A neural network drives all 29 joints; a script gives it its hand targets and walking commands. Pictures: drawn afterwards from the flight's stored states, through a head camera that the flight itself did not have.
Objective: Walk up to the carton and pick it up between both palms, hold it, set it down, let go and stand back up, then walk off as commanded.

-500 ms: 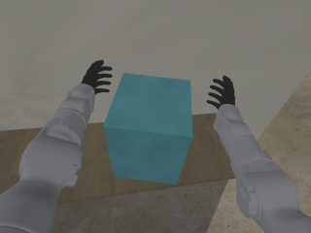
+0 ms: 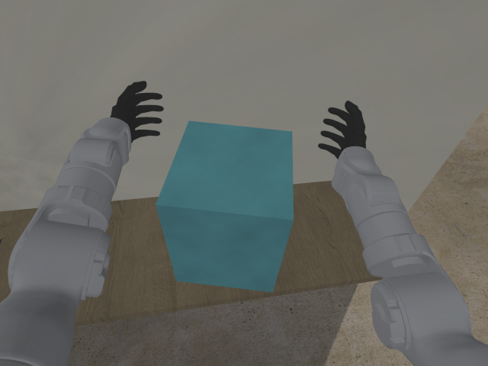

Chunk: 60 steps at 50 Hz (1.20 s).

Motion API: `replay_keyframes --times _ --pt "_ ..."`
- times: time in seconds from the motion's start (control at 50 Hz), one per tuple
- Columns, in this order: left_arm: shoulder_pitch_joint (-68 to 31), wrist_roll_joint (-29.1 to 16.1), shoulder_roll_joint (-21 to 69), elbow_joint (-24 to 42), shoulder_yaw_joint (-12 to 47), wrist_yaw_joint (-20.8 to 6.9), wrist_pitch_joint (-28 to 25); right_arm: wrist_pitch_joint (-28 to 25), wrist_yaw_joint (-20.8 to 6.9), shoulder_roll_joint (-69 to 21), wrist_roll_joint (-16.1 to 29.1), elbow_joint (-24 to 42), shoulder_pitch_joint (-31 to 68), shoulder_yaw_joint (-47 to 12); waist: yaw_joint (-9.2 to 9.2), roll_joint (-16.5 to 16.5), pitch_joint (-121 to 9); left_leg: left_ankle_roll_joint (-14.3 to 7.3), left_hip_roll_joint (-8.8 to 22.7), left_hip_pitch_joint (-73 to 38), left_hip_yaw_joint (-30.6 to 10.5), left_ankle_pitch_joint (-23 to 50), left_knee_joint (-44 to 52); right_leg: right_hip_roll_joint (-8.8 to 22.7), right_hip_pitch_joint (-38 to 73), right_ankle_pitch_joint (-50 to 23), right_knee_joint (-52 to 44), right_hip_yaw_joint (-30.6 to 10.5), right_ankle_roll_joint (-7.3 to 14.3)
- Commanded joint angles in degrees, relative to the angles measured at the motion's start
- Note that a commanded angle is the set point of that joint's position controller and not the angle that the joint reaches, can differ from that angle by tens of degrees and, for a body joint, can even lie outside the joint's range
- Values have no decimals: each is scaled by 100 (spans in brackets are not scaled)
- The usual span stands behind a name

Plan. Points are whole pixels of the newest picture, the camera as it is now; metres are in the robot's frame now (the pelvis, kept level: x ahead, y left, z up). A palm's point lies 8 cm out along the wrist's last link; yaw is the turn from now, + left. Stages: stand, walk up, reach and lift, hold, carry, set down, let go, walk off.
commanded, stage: set down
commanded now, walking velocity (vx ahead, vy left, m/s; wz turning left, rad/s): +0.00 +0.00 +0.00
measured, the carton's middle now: (231, 209) +0.42 -0.03 +0.01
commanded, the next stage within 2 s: none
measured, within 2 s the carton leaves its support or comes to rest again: neither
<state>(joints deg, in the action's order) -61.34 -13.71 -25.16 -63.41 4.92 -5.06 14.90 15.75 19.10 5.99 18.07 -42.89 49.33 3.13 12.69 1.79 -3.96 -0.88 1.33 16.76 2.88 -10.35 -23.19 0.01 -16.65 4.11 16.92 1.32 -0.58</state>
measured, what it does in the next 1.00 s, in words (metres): stands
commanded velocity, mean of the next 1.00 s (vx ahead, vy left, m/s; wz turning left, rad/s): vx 0.00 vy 0.00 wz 0.00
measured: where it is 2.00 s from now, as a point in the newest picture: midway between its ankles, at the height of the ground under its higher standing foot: outside the picture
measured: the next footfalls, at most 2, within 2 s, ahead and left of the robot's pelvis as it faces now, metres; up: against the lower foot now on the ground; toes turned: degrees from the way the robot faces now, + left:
none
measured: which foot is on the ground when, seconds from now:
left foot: down 0.00-1.00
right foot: down 0.00-1.00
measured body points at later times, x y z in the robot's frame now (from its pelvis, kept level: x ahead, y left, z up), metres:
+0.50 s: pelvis +0.00 +0.01 +0.00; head +0.00 +0.04 +0.45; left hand +0.43 +0.17 +0.13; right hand +0.32 -0.22 +0.12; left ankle +0.01 +0.11 -0.75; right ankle +0.05 -0.13 -0.75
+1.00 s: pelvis +0.02 +0.01 +0.00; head +0.01 +0.03 +0.45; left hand +0.36 +0.20 +0.08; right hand +0.28 -0.21 +0.08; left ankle +0.01 +0.11 -0.75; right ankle +0.05 -0.13 -0.75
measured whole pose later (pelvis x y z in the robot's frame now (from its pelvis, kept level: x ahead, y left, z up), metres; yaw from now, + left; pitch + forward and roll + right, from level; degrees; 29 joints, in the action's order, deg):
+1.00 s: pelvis +0.02 +0.01 +0.00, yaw -2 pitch -4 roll -1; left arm -11.7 -15.3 -22.9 -10.0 1.1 -6.6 21.4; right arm 20.4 17.3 4.4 13.8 3.3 -0.1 4.3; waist 3.8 1.0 3.4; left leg -1.9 0.7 5.0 4.4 -13.6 -23.0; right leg 0.4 -6.2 7.3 17.9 -0.6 -1.7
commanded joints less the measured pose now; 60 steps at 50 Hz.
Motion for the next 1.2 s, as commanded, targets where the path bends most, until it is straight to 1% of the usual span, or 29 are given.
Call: replay_keyframes --times 0.0,0.12,0.14,0.2,0.26,0.28,0.3,0.32,0.34,0.36,0.38,0.42,0.44,0.5,0.58,0.6,0.66,0.68,0.7,0.78,0.82,0.84,0.88,0.92,0.96,0.98,1.06,1.1,1.18 --pt "-2080 196 -764 1575 -411 -57 50 -189 48 583 -63 1346 1639 64 -141 -702 -2785 201 -238 -1356 -61 1024 222 -152 1525 -2083 125 137 -107" --pt "-2001 19 -800 2436 -436 -22 281 -65 60 621 -294 2285 1395 407 -57 -568 -2632 229 -221 -1441 -20 700 254 -197 1284 -1514 41 196 -117" --pt "-1395 103 -769 2585 -566 -55 332 -97 64 502 -225 2445 849 213 -200 -476 -2635 204 -223 -1540 -19 851 236 -198 1547 -1727 61 156 -103" --pt "-932 206 -681 3226 -590 -130 545 -80 101 527 -197 2805 329 207 -156 -561 -2574 266 -215 -1785 -4 1291 190 -231 1641 -2126 53 181 -107" --pt "-1197 -9 -850 3540 -580 -81 620 91 69 629 -284 3255 501 486 -207 -641 -2394 243 -200 -1599 25 720 284 -228 1316 -1268 -8 214 -91" --pt "-1279 -105 -981 3660 -596 -30 608 138 57 579 -279 3539 656 471 -304 -632 -2437 200 -207 -1441 42 528 287 -218 1281 -1072 14 172 -78" --pt "-958 -128 -887 3714 -557 -14 638 208 11 517 -262 3445 261 415 -227 -584 -2342 181 -178 -1531 19 560 264 -219 1322 -1178 57 166 -57" --pt "-461 -38 -832 3785 -657 -44 693 217 4 449 -237 3484 -149 269 -353 -503 -2250 155 -167 -1601 -2 662 269 -223 1433 -1267 65 132 -45" --pt "-442 -46 -800 3814 -642 -64 713 259 1 501 -232 3526 -224 277 -331 -574 -2176 181 -161 -1598 10 711 279 -200 1455 -1345 77 135 -63" --pt "235 62 -620 3992 -664 -127 782 232 -16 455 -145 3500 -900 164 -320 -488 -2118 210 -144 -1803 -28 1033 264 -229 1651 -1629 67 139 -49" --pt "407 154 -622 4279 -725 -167 818 198 8 429 -130 3658 -1077 129 -416 -646 -2107 236 -159 -1906 -13 1272 237 -242 1707 -1751 61 135 -53" --pt "762 169 -518 4457 -688 -210 919 194 -23 473 -126 3838 -1329 168 -386 -581 -1826 266 -146 -1922 -14 1367 258 -283 1648 -1633 -18 161 -20" --pt "274 39 -681 4630 -703 -183 882 210 -28 577 -206 4121 -753 348 -471 -595 -1810 258 -151 -1738 30 1049 309 -273 1438 -1196 -63 137 -28" --pt "305 -80 -834 4696 -667 -67 766 333 -110 502 -326 4401 -877 491 -541 -580 -1557 173 -133 -1404 34 123 433 -200 1265 -429 -36 80 15" --pt "1500 31 -578 4998 -758 -129 760 325 -150 361 -342 4411 -2012 255 -656 -470 -1286 169 -81 -1556 5 382 469 -198 1555 -694 -1 48 70" --pt "1140 -68 -689 5206 -688 -124 703 351 -145 400 -325 4597 -1753 355 -592 -486 -1382 179 -90 -1546 33 442 443 -187 1442 -667 -21 37 64" --pt "1652 -19 -594 5433 -722 -130 665 308 -154 384 -438 4898 -2134 354 -666 -496 -1156 145 -65 -1457 -15 255 513 -181 1466 -485 -26 16 91" --pt "1257 -178 -725 5488 -625 -106 636 360 -160 422 -447 4938 -1861 497 -602 -505 -1197 169 -59 -1347 21 110 465 -170 1269 -294 -24 8 98" --pt "1466 -157 -756 5555 -705 -76 604 340 -165 299 -436 5127 -2029 404 -708 -528 -1206 117 -65 -1308 16 61 485 -149 1334 -285 6 -29 104" --pt "2565 -124 -491 5758 -707 -114 572 322 -187 273 -396 5099 -3043 296 -701 -488 -1048 165 -23 -1483 -28 419 454 -161 1547 -582 17 -38 138" --pt "2270 -174 -573 5993 -645 -127 536 306 -176 415 -448 5289 -2860 427 -669 -582 -1003 203 1 -1350 -36 350 468 -162 1392 -374 16 -22 143" --pt "2855 -135 -500 5960 -704 -144 505 274 -194 282 -453 5319 -3336 291 -741 -501 -903 161 -4 -1405 -49 365 463 -149 1514 -453 15 -31 156" --pt "2748 -202 -647 6187 -772 -132 427 245 -169 301 -495 5686 -3203 312 -848 -413 -936 132 -26 -1240 3 305 475 -124 1498 -346 42 -90 121" --pt "3179 -201 -616 6438 -775 -115 400 208 -179 300 -439 5823 -3666 259 -873 -550 -859 170 -12 -1321 -19 494 436 -123 1484 -492 65 -112 157" --pt "3897 -120 -425 6420 -858 -185 368 168 -196 184 -482 5658 -4431 136 -863 -429 -628 155 24 -1470 -69 759 423 -128 1616 -696 38 -112 171" --pt "3325 -231 -641 6607 -852 -179 323 163 -172 280 -422 6013 -3864 174 -907 -450 -822 160 -4 -1282 -5 620 413 -95 1506 -528 34 -151 136" --pt "4418 -151 -468 6843 -849 -233 161 34 -190 172 -484 6076 -4958 47 -906 -532 -511 178 31 -1475 -78 923 349 -87 1560 -767 52 -179 182" --pt "4566 -97 -469 6968 -919 -240 87 -56 -202 182 -550 6158 -5087 77 -1014 -626 -462 178 40 -1421 -81 817 390 -70 1519 -559 42 -190 202" --pt "4833 -198 -585 7056 -954 -255 -176 -237 -187 161 -644 6518 -5345 49 -1071 -468 -357 173 22 -1283 -75 644 357 4 1415 -468 22 -260 169"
